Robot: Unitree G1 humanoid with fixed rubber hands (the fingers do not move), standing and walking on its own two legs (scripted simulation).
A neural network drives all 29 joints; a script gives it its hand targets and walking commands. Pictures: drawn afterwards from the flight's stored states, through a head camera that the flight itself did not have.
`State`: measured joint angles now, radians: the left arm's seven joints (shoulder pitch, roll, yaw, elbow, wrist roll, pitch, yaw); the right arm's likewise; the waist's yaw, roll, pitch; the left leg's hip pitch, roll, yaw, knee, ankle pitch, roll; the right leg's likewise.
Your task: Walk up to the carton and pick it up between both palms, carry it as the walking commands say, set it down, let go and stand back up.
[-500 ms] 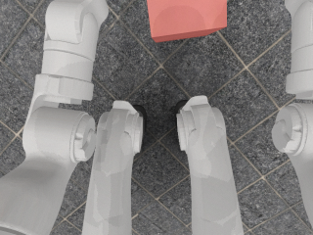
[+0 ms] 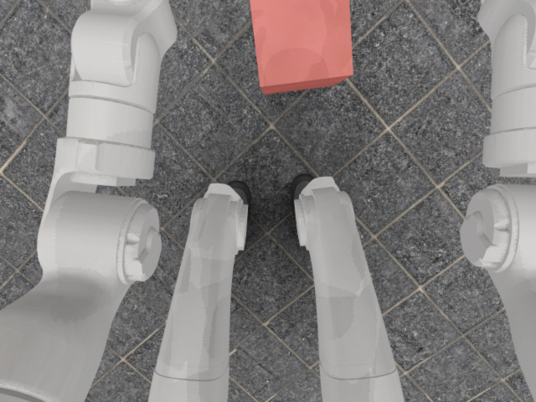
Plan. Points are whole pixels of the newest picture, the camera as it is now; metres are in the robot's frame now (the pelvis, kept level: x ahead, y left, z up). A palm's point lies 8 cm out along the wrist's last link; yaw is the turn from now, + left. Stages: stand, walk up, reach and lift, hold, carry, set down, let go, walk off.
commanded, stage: set down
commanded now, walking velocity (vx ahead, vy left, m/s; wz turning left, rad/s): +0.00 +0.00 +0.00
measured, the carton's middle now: (295, 15) +0.60 -0.06 -0.47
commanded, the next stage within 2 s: let go in 0.34 s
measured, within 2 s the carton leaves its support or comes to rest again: neither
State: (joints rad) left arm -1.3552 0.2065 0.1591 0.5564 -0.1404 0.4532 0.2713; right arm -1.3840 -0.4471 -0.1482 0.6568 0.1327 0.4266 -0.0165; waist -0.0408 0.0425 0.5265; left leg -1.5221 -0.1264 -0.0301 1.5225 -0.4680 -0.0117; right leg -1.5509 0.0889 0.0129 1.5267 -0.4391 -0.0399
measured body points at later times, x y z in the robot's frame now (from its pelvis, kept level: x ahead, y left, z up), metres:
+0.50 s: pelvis +0.02 +0.00 +0.10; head +0.38 -0.03 +0.36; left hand +0.56 +0.11 -0.05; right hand +0.56 -0.23 -0.05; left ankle +0.11 +0.11 -0.54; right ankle +0.12 -0.09 -0.54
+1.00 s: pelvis +0.05 +0.01 +0.15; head +0.28 +0.00 +0.53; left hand +0.37 +0.18 +0.03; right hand +0.35 -0.23 +0.04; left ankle +0.11 +0.11 -0.54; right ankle +0.12 -0.09 -0.54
